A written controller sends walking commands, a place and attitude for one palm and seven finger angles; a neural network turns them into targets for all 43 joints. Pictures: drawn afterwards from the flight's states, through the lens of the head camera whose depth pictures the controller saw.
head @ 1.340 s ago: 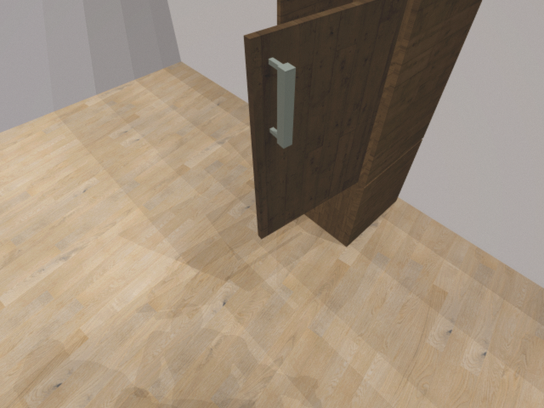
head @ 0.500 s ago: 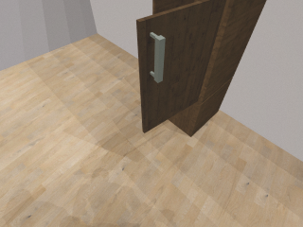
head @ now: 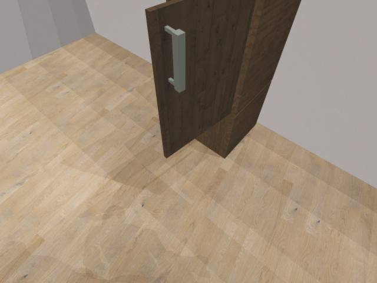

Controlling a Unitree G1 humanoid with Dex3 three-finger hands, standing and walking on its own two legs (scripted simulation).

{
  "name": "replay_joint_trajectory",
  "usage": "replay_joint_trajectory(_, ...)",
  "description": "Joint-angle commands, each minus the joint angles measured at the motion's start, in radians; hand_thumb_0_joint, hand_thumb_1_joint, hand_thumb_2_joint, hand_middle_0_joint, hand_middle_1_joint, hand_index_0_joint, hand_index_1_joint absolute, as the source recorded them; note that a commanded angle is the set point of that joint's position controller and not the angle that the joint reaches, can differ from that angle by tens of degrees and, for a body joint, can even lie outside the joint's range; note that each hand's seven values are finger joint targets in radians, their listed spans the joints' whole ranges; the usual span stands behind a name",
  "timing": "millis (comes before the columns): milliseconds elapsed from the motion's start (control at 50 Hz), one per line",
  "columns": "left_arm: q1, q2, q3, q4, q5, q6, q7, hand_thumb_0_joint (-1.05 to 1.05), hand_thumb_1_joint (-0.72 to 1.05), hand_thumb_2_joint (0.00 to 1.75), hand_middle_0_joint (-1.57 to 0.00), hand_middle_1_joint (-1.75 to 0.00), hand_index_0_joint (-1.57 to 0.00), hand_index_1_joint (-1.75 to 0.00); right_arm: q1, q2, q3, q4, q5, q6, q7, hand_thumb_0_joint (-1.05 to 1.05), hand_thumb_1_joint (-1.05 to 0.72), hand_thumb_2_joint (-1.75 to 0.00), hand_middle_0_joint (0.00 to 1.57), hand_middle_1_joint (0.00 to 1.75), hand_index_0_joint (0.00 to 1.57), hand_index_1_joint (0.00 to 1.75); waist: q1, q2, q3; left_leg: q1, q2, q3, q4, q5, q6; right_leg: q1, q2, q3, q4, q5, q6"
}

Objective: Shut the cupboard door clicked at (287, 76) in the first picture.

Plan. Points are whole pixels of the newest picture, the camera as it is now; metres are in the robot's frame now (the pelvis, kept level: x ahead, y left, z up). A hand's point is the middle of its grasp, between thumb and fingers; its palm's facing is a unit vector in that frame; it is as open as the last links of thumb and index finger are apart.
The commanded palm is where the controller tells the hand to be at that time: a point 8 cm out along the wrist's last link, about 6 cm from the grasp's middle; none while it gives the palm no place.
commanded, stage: walk around to get in front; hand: left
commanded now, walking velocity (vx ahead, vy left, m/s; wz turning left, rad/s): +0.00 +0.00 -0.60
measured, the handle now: (174, 60) +0.63 +0.09 +0.12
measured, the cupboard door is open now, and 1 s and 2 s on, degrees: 82 82 82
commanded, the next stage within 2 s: none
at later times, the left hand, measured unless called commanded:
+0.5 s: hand out of the picture +0.06 +0.16 -0.17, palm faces -0.18 -0.95 -0.24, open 7.3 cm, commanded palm none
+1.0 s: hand (141, 256) +0.20 +0.14 -0.16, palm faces -0.53 -0.82 -0.24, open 7.4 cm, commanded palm none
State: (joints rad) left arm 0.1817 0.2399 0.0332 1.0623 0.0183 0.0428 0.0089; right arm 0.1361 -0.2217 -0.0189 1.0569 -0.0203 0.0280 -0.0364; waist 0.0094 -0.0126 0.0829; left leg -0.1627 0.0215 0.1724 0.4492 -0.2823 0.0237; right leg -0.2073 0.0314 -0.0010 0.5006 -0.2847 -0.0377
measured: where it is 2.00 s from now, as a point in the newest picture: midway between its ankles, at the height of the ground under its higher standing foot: outside the picture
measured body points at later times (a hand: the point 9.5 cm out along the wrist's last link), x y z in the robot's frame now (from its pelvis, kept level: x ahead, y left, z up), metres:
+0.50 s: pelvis -0.01 -0.03 +0.00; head +0.06 -0.04 +0.45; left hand +0.07 +0.21 -0.15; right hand +0.06 -0.31 -0.14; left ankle +0.00 +0.13 -0.68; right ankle -0.02 -0.13 -0.74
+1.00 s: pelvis -0.01 +0.01 +0.00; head +0.05 -0.02 +0.44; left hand +0.23 +0.18 -0.15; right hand -0.12 -0.23 -0.14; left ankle +0.02 +0.12 -0.74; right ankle -0.09 -0.11 -0.70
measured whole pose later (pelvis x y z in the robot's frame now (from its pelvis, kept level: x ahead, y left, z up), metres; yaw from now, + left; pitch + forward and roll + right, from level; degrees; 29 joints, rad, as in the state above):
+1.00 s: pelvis -0.01 +0.01 +0.00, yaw -33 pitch +1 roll -2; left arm 0.10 0.27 0.08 0.91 0.02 0.07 -0.04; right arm 0.25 -0.21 -0.04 0.93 -0.03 0.01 -0.03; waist -0.01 0.00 0.13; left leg -0.20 0.14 0.22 0.52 -0.33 -0.02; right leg -0.39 -0.04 -0.05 0.80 -0.42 0.05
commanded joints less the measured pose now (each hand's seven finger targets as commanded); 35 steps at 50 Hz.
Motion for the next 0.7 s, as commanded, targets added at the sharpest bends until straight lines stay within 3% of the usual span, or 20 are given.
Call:
replay_joint_trajectory(0, -0.019, 0.105, 0.041, -0.123, 0.006, 0.005, -0.010, 0.00, 0.90, 0.90, -0.20, -0.30, -0.20, -0.30, 0.076, -0.208, -0.055, -0.059, -0.009, -0.017, -0.019, 0.00, -0.90, -0.90, 0.20, 0.30, 0.20, 0.30, -0.027, 0.191, -0.051, 0.083, 0.383, -0.284, -0.146, 0.393, 0.154, -0.198, -0.046, 0.017, 0.348, -0.225, 0.027)
replay_joint_trajectory(20, -0.024, 0.099, 0.046, -0.135, 0.006, 0.011, -0.012, 0.00, 0.90, 0.90, -0.20, -0.30, -0.20, -0.30, 0.070, -0.205, -0.054, -0.068, -0.011, -0.019, -0.020, 0.00, -0.90, -0.90, 0.20, 0.30, 0.20, 0.30, -0.022, 0.183, -0.046, 0.053, 0.408, -0.285, -0.146, 0.410, 0.175, -0.200, -0.059, 0.037, 0.415, -0.272, 0.027)
replay_joint_trajectory(60, 0.000, 0.079, 0.051, -0.143, 0.005, 0.009, -0.017, 0.00, 0.90, 0.90, -0.20, -0.30, -0.20, -0.30, 0.024, -0.199, -0.059, -0.098, -0.013, -0.024, -0.020, 0.00, -0.90, -0.90, 0.20, 0.30, 0.20, 0.30, 0.007, 0.139, -0.061, 0.026, 0.402, -0.236, -0.102, 0.439, 0.161, -0.161, -0.084, 0.040, 0.384, -0.258, 0.024)
replay_joint_trajectory(120, 0.111, 0.072, 0.060, -0.119, 0.006, -0.003, -0.024, 0.00, 0.90, 0.90, -0.20, -0.30, -0.20, -0.30, -0.021, -0.207, -0.068, -0.116, -0.007, -0.015, -0.014, 0.00, -0.90, -0.90, 0.20, 0.30, 0.20, 0.30, 0.055, 0.088, -0.096, -0.021, 0.297, -0.091, 0.076, 0.364, 0.058, 0.003, -0.061, -0.043, 0.104, -0.017, 0.038)
replay_joint_trajectory(140, 0.160, 0.117, 0.070, -0.106, 0.014, -0.013, -0.019, 0.00, 0.90, 0.90, -0.20, -0.30, -0.20, -0.30, -0.036, -0.190, -0.072, -0.130, 0.004, -0.008, -0.010, 0.00, -0.90, -0.90, 0.20, 0.30, 0.20, 0.30, 0.079, -0.070, -0.089, -0.108, 0.217, -0.037, 0.229, 0.185, 0.000, 0.070, -0.101, 0.036, -0.060, 0.198, 0.022)
replay_joint_trajectory(160, 0.169, 0.225, 0.091, -0.111, 0.026, -0.025, -0.002, 0.00, 0.90, 0.90, -0.20, -0.30, -0.20, -0.30, -0.031, -0.108, -0.065, -0.163, 0.014, -0.005, -0.004, 0.00, -0.90, -0.90, 0.20, 0.30, 0.20, 0.30, 0.075, -0.393, -0.070, -0.345, 0.050, 0.020, 0.461, -0.261, -0.073, 0.141, -0.356, 0.450, -0.195, 0.436, -0.078)
replay_joint_trajectory(180, 0.198, 0.247, 0.092, -0.110, 0.008, -0.025, 0.006, 0.00, 0.90, 0.90, -0.20, -0.30, -0.20, -0.30, -0.069, -0.121, -0.061, -0.176, 0.012, 0.007, 0.002, 0.00, -0.90, -0.90, 0.20, 0.30, 0.20, 0.30, 0.105, -0.341, -0.055, -0.371, 0.019, -0.119, 0.640, -0.377, -0.074, 0.082, -0.418, 0.530, -0.212, 0.490, -0.175)
replay_joint_trajectory(200, 0.152, 0.240, 0.090, -0.126, 0.007, -0.024, 0.009, 0.00, 0.90, 0.90, -0.20, -0.30, -0.20, -0.30, -0.046, -0.116, -0.064, -0.169, 0.016, 0.012, 0.009, 0.00, -0.90, -0.90, 0.20, 0.30, 0.20, 0.30, 0.064, -0.238, -0.043, -0.389, 0.043, -0.175, 0.718, -0.314, -0.067, 0.037, -0.396, 0.479, -0.224, 0.249, -0.209)
replay_joint_trajectory(220, 0.093, 0.197, 0.089, -0.150, 0.010, -0.021, 0.015, 0.00, 0.90, 0.90, -0.20, -0.30, -0.20, -0.30, -0.083, -0.107, -0.068, -0.170, 0.013, 0.012, 0.011, 0.00, -0.90, -0.90, 0.20, 0.30, 0.20, 0.30, 0.048, -0.178, -0.010, -0.423, 0.048, -0.196, 0.742, -0.243, -0.069, 0.000, -0.331, 0.480, -0.223, 0.189, -0.189)
replay_joint_trajectory(260, 0.061, 0.174, 0.082, -0.164, 0.007, -0.029, 0.018, 0.00, 0.90, 0.90, -0.20, -0.30, -0.20, -0.30, -0.067, -0.099, -0.067, -0.163, 0.011, 0.009, 0.012, 0.00, -0.90, -0.90, 0.20, 0.30, 0.20, 0.30, 0.024, -0.098, -0.055, -0.418, 0.056, -0.207, 0.742, -0.152, -0.083, 0.049, -0.288, 0.404, -0.174, 0.304, -0.156)
replay_joint_trajectory(320, 0.084, 0.166, 0.080, -0.162, 0.007, -0.036, 0.018, 0.00, 0.90, 0.90, -0.20, -0.30, -0.20, -0.30, -0.047, -0.075, -0.060, -0.163, 0.013, 0.007, 0.010, 0.00, -0.90, -0.90, 0.20, 0.30, 0.20, 0.30, 0.017, -0.076, -0.135, -0.379, 0.038, -0.194, 0.650, -0.127, -0.095, 0.122, -0.247, 0.345, -0.131, 0.450, -0.142)
replay_joint_trajectory(440, 0.124, 0.175, 0.089, -0.158, 0.014, -0.028, 0.015, 0.00, 0.90, 0.90, -0.20, -0.30, -0.20, -0.30, -0.100, -0.074, -0.057, -0.205, 0.020, -0.005, 0.000, 0.00, -0.90, -0.90, 0.20, 0.30, 0.20, 0.30, 0.044, -0.142, -0.154, -0.339, 0.007, -0.186, 0.475, -0.169, -0.097, 0.152, -0.235, 0.405, -0.101, 0.554, -0.161)
replay_joint_trajectory(500, 0.093, 0.189, 0.096, -0.173, 0.016, -0.021, 0.012, 0.00, 0.90, 0.90, -0.20, -0.30, -0.20, -0.30, -0.081, -0.080, -0.056, -0.211, 0.027, -0.012, -0.006, 0.00, -0.90, -0.90, 0.20, 0.30, 0.20, 0.30, 0.029, -0.153, -0.146, -0.261, -0.007, -0.188, 0.340, -0.179, -0.084, 0.091, -0.231, 0.444, -0.085, 0.551, -0.161)
replay_joint_trajectory(540, 0.053, 0.180, 0.093, -0.180, 0.013, -0.016, 0.011, 0.00, 0.90, 0.90, -0.20, -0.30, -0.20, -0.30, -0.020, -0.082, -0.056, -0.196, 0.029, -0.019, -0.009, 0.00, -0.90, -0.90, 0.20, 0.30, 0.20, 0.30, -0.006, -0.136, -0.166, -0.113, -0.019, -0.183, 0.150, -0.084, -0.080, 0.009, -0.195, 0.445, -0.039, 0.517, -0.116)
replay_joint_trajectory(560, 0.011, 0.172, 0.089, -0.191, 0.004, -0.013, 0.010, 0.00, 0.90, 0.90, -0.20, -0.30, -0.20, -0.30, 0.050, -0.099, -0.057, -0.174, 0.030, -0.027, -0.014, 0.00, -0.90, -0.90, 0.20, 0.30, 0.20, 0.30, -0.046, -0.109, -0.188, 0.033, 0.000, -0.179, 0.003, 0.022, -0.072, -0.075, -0.162, 0.408, 0.002, 0.433, -0.071)
replay_joint_trajectory(580, 0.016, 0.113, 0.077, -0.208, -0.007, -0.011, 0.006, 0.00, 0.90, 0.90, -0.20, -0.30, -0.20, -0.30, 0.085, -0.170, -0.066, -0.166, 0.021, -0.040, -0.020, 0.00, -0.90, -0.90, 0.20, 0.30, 0.20, 0.30, -0.057, 0.064, -0.205, 0.186, 0.157, -0.325, -0.128, 0.047, -0.031, -0.244, -0.051, 0.307, 0.105, 0.181, -0.008)
replay_joint_trajectory(600, 0.015, 0.074, 0.066, -0.233, -0.013, -0.008, -0.009, 0.00, 0.90, 0.90, -0.20, -0.30, -0.20, -0.30, 0.094, -0.268, -0.086, -0.183, 0.004, -0.042, -0.022, 0.00, -0.90, -0.90, 0.20, 0.30, 0.20, 0.30, -0.053, 0.361, -0.175, 0.220, 0.432, -0.586, -0.196, 0.211, 0.071, -0.404, 0.057, 0.112, 0.346, -0.324, 0.068)
replay_joint_trajectory(620, -0.040, 0.119, 0.073, -0.240, 0.002, -0.002, -0.012, 0.00, 0.90, 0.90, -0.20, -0.30, -0.20, -0.30, 0.091, -0.271, -0.080, -0.192, -0.004, -0.031, -0.028, 0.00, -0.90, -0.90, 0.20, 0.30, 0.20, 0.30, -0.069, 0.244, -0.123, 0.083, 0.491, -0.582, -0.173, 0.314, 0.151, -0.384, 0.009, 0.107, 0.536, -0.356, 0.083)
replay_joint_trajectory(640, -0.013, 0.117, 0.077, -0.253, 0.004, -0.005, -0.019, 0.00, 0.90, 0.90, -0.20, -0.30, -0.20, -0.30, 0.025, -0.241, -0.068, -0.233, -0.010, -0.028, -0.027, 0.00, -0.90, -0.90, 0.20, 0.30, 0.20, 0.30, -0.019, 0.135, -0.078, -0.015, 0.471, -0.500, -0.162, 0.303, 0.173, -0.361, -0.032, 0.081, 0.610, -0.300, 0.095)
replay_joint_trajectory(680, -0.004, 0.104, 0.088, -0.206, 0.012, 0.001, -0.030, 0.00, 0.90, 0.90, -0.20, -0.30, -0.20, -0.30, 0.005, -0.179, -0.051, -0.232, -0.012, -0.038, -0.026, 0.00, -0.90, -0.90, 0.20, 0.30, 0.20, 0.30, 0.006, 0.202, -0.069, 0.012, 0.330, -0.339, -0.106, 0.543, 0.115, -0.389, -0.029, 0.077, 0.726, -0.202, 0.106)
